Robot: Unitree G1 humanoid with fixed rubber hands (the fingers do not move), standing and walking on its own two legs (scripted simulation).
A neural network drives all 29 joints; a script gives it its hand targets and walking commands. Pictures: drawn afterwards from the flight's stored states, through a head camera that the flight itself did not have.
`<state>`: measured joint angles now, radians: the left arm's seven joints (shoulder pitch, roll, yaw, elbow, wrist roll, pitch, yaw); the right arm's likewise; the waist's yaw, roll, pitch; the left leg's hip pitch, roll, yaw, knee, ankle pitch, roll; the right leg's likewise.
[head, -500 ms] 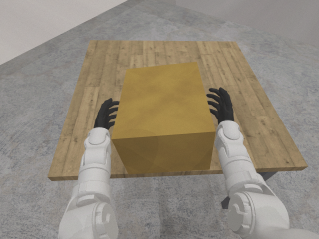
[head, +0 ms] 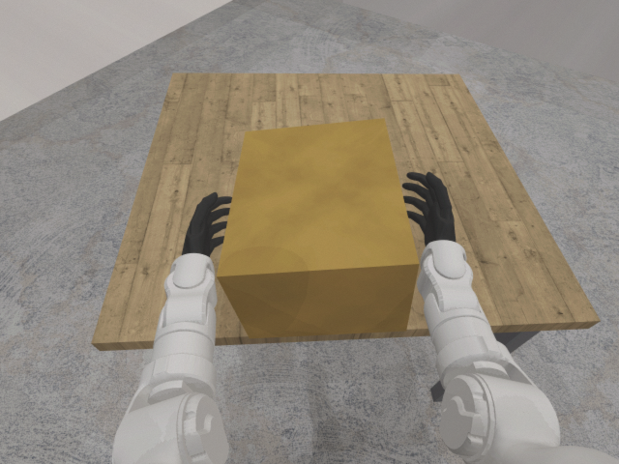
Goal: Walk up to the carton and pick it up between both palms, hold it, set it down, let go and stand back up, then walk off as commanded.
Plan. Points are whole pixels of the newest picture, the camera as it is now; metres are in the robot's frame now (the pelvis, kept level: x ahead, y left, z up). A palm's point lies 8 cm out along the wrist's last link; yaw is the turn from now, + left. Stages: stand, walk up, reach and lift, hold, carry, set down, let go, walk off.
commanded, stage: set down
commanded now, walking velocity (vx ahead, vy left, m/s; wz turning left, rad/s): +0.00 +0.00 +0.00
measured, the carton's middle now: (319, 223) +0.45 -0.02 +0.01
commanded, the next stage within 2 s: none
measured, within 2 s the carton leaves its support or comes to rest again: rests again in 0.86 s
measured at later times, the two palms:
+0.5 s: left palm (201, 251) +0.38 +0.16 +0.04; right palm (436, 240) +0.37 -0.17 +0.06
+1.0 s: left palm (205, 251) +0.38 +0.15 +0.03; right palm (434, 252) +0.37 -0.17 +0.04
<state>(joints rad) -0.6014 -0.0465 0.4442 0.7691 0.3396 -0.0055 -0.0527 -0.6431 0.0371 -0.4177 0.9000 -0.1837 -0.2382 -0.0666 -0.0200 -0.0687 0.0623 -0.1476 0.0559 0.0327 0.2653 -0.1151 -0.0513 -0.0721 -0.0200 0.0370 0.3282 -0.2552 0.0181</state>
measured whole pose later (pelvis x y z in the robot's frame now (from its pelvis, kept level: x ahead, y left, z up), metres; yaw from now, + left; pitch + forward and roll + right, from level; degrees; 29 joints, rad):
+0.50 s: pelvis +0.00 +0.00 +0.00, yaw +0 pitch +0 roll +1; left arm -0.61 -0.05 0.46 0.81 0.35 -0.07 -0.05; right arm -0.63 0.06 -0.48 0.90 -0.23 -0.26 -0.06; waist -0.02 -0.07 0.06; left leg -0.16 0.06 0.03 0.27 -0.12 -0.05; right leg -0.08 -0.02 0.04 0.33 -0.26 0.02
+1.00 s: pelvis +0.01 +0.00 +0.00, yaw +0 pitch +3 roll +1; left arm -0.61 -0.05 0.47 0.83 0.35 -0.17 -0.06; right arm -0.59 0.07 -0.49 0.90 -0.23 -0.30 -0.06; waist -0.02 -0.07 0.06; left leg -0.20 0.06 0.04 0.27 -0.12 -0.05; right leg -0.12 -0.02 0.04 0.33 -0.26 0.02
